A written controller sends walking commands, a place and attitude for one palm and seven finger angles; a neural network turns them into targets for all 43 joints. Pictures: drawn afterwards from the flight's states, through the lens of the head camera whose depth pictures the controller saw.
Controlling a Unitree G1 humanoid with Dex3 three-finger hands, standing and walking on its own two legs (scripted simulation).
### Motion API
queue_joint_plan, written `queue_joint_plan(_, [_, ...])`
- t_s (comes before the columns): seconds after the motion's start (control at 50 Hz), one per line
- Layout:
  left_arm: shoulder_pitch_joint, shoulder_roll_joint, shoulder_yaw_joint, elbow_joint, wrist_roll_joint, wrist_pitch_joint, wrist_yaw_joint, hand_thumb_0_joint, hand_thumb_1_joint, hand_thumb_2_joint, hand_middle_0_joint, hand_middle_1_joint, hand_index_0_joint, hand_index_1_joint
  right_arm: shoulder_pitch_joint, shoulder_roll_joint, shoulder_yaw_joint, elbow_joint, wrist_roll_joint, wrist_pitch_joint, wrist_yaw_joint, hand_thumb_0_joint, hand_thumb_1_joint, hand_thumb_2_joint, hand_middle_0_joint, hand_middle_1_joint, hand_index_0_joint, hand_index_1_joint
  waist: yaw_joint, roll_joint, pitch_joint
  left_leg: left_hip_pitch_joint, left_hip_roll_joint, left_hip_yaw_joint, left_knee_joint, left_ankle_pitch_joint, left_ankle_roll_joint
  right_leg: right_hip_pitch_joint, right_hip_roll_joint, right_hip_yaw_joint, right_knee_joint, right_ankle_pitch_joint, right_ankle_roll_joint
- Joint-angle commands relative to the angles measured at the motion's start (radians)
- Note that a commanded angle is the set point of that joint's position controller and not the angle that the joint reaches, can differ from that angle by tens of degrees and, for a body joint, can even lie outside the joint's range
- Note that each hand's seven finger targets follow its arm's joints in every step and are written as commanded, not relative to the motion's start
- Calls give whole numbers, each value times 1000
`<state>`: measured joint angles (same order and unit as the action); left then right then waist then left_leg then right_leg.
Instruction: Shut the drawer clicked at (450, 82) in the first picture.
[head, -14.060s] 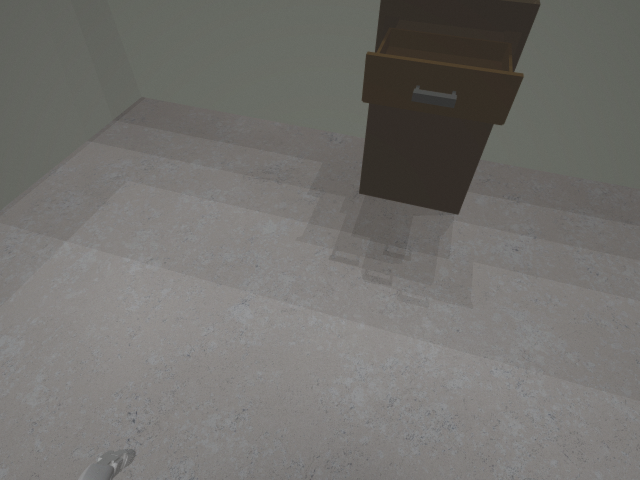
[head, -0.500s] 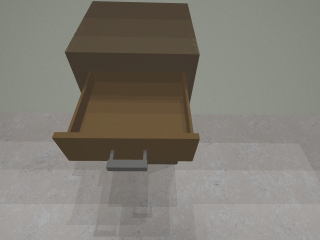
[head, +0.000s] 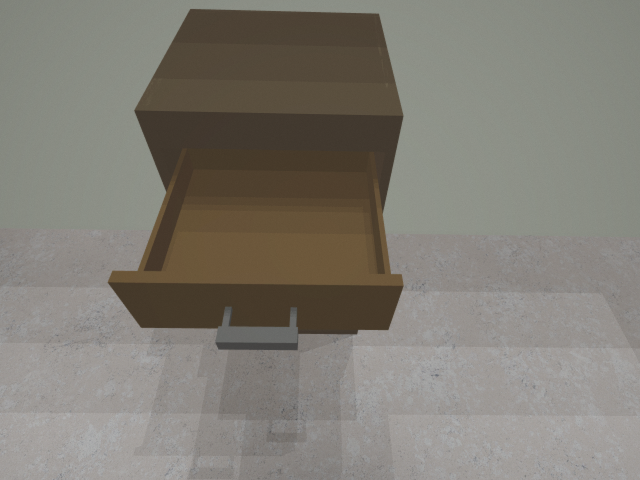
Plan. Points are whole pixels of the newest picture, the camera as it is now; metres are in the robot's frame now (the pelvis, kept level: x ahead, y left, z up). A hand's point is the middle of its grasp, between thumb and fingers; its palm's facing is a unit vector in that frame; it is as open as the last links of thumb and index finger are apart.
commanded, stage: look again from close up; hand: left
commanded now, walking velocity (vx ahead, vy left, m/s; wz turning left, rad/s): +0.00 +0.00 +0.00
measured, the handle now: (259, 325) +0.34 +0.12 -0.06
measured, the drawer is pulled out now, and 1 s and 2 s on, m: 0.30 0.30 0.30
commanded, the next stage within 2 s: shuffle to correct the standing spot in 0.28 s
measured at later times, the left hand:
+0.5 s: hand out of the picture +0.00 +0.16 -0.18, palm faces +0.01 -0.98 -0.20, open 7.4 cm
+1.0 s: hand out of the picture +0.01 +0.08 -0.19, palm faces +0.09 -0.98 -0.17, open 7.4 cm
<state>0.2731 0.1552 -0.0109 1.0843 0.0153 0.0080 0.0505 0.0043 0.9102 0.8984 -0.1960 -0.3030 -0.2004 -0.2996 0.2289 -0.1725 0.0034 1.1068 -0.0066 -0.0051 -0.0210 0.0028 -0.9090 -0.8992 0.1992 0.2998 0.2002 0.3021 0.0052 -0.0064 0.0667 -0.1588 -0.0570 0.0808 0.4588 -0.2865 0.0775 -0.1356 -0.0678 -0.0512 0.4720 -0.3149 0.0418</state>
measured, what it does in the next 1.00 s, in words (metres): shifts its weight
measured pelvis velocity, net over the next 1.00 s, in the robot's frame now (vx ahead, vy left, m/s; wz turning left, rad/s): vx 0.05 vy -0.07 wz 0.05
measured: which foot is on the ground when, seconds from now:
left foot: down 0.00-1.00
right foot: down 0.00-1.00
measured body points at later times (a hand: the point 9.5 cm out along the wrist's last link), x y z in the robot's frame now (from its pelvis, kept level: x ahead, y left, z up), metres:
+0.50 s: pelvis +0.00 -0.01 +0.00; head +0.02 -0.01 +0.45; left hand +0.00 +0.21 -0.16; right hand +0.00 -0.24 -0.16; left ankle -0.02 +0.07 -0.74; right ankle -0.04 -0.14 -0.74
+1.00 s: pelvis +0.05 -0.07 -0.01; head +0.08 -0.07 +0.44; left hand +0.01 +0.14 -0.17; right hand +0.06 -0.30 -0.17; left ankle -0.02 +0.06 -0.73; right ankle -0.04 -0.14 -0.73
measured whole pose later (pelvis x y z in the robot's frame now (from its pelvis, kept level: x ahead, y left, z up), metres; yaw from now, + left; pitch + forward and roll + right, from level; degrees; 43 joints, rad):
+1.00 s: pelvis +0.05 -0.07 -0.01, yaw +3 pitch +0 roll +1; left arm 0.32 0.13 0.01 1.11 0.01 0.00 0.04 0.00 0.91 0.90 -0.20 -0.30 -0.20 -0.30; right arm 0.26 -0.14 -0.02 1.15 -0.01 -0.01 -0.05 0.00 -0.91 -0.90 0.20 0.30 0.20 0.30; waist -0.01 -0.03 0.07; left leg -0.17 0.04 0.05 0.60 -0.40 -0.02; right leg -0.12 0.01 -0.14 0.60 -0.43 -0.04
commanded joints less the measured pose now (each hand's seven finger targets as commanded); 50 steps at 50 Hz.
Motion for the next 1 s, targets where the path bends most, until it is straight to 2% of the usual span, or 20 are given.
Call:
queue_joint_plan(0.0, [77,108,20,-21,0,-13,5,0,900,900,-200,-300,-200,-300,61,-108,-23,-17,3,-12,-9,0,-900,-900,200,300,200,300,1,-6,-15,47,162,-148,-75,324,-10,-59,-60,44,-61,196,-49])
queue_joint_plan(0.14, [70,108,22,-21,0,-12,3,0,900,900,-200,-300,-200,-300,67,-107,-23,-11,3,-14,-10,0,-900,-900,200,300,200,300,1,18,-11,47,166,-148,-87,324,-13,-60,-56,44,-63,187,-50])
queue_joint_plan(0.2, [76,105,23,-18,1,-15,4,0,900,900,-200,-300,-200,-300,74,-99,-23,-7,4,-14,-10,0,-900,-900,200,300,200,300,1,-10,-21,51,163,-145,-78,326,-12,-53,-60,49,-69,213,-52])
queue_joint_plan(0.24, [70,109,24,-20,0,-14,3,0,900,900,-200,-300,-200,-300,76,-103,-23,-5,4,-15,-10,0,-900,-900,200,300,200,300,2,5,-26,54,166,-143,-79,344,-13,-48,-58,45,-63,215,-52])
queue_joint_plan(0.36, [72,105,23,-18,0,-14,3,0,900,900,-200,-300,-200,-300,82,-93,-22,2,4,-13,-9,0,-900,-900,200,300,200,300,1,-10,0,37,164,-140,-86,285,-14,-61,-60,54,-78,196,-56])
queue_joint_plan(0.4, [73,101,22,-16,2,-13,-1,0,900,900,-200,-300,-200,-300,95,-95,-23,9,3,-13,-7,0,-900,-900,200,300,200,300,-7,-10,0,35,169,-156,-106,167,-7,-74,-45,32,-69,92,-51])
queue_joint_plan(0.46, [72,91,20,-19,6,-7,-9,0,900,900,-200,-300,-200,-300,100,-109,-32,10,-1,-8,-6,0,-900,-900,200,300,200,300,-9,39,29,6,206,-228,-176,-17,15,-119,-15,-13,-25,-20,-46])
queue_joint_plan(0.52, [77,88,19,-22,10,-8,-14,0,900,900,-200,-300,-200,-300,114,-112,-40,11,-1,-8,-8,0,-900,-900,200,300,200,300,-10,76,43,6,232,-283,-200,-35,39,-155,-2,-33,9,-28,-47])
queue_joint_plan(0.56, [89,79,18,-16,10,-10,-16,0,900,900,-200,-300,-200,-300,127,-109,-42,19,-3,-9,-13,0,-900,-900,200,300,200,300,-9,63,38,14,241,-279,-175,28,44,-157,-3,-33,8,-10,-52])
queue_joint_plan(0.66, [143,86,27,3,6,-15,-11,0,900,900,-200,-300,-200,-300,129,-78,-39,25,-3,-9,-18,0,-900,-900,200,300,200,300,-2,-37,12,-34,179,-155,-19,224,12,-49,-35,18,-40,160,-85])
queue_joint_plan(0.76, [182,121,44,6,8,-8,-7,0,900,900,-200,-300,-200,-300,111,-52,-40,17,-6,-5,-23,0,-900,-900,200,300,200,300,4,-116,7,-162,117,-43,150,141,-23,67,-92,85,-50,355,-151])
queue_joint_plan(0.82, [174,134,50,-3,9,-2,-9,0,900,900,-200,-300,-200,-300,104,-41,-42,12,-7,-2,-25,0,-900,-900,200,300,200,300,-5,-103,7,-183,100,-8,216,17,-38,69,-119,114,-32,435,-202])
queue_joint_plan(0.84, [157,125,50,-7,9,-3,-7,0,900,900,-200,-300,-200,-300,99,-36,-39,15,-8,-4,-26,0,-900,-900,200,300,200,300,-14,-66,25,-168,103,-5,192,10,-38,46,-121,108,-15,482,-202])
queue_joint_plan(0.86, [135,114,45,-11,4,-8,-6,0,900,900,-200,-300,-200,-300,112,-24,-32,25,-8,-7,-26,0,-900,-900,200,300,200,300,-27,-6,25,-107,113,-14,121,91,-37,12,-106,77,22,562,-179])
queue_joint_plan(0.88, [113,102,40,-19,-3,-16,-5,0,900,900,-200,-300,-200,-300,146,-31,-29,39,-8,-11,-26,0,-900,-900,200,300,200,300,-43,62,-4,4,137,-42,55,291,-24,-26,-68,22,92,659,-132])
queue_joint_plan(0.9, [110,87,35,-25,-9,-25,-4,0,900,900,-200,-300,-200,-300,178,-55,-32,55,-6,-16,-32,0,-900,-900,200,300,200,300,-47,117,-50,106,169,-75,73,519,-2,-64,-46,-12,132,692,-90])
queue_joint_plan(0.92, [100,82,33,-29,-15,-31,-1,0,900,900,-200,-300,-200,-300,191,-70,-36,58,0,-14,-40,0,-900,-900,200,300,200,300,-48,153,-64,151,193,-92,90,700,10,-79,-34,-18,123,671,-68])
queue_joint_plan(0.94, [112,91,40,-23,-17,-37,4,0,900,900,-200,-300,-200,-300,173,-72,-34,54,6,-9,-44,0,-900,-900,200,300,200,300,-28,131,-68,138,182,-61,130,776,-5,-37,-49,-10,73,755,-53])
queue_joint_plan(0.96, [142,114,49,-9,-15,-38,8,0,900,900,-200,-300,-200,-300,135,-61,-32,40,12,-2,-44,0,-900,-900,200,300,200,300,-8,71,-61,77,159,-34,156,672,-28,20,-74,14,28,882,-50])
queue_joint_plan(0.98, [161,133,54,2,-12,-36,11,0,900,900,-200,-300,-200,-300,104,-52,-31,22,16,4,-41,0,-900,-900,200,300,200,300,5,2,-40,-7,148,-27,152,486,-47,78,-101,33,11,975,-61])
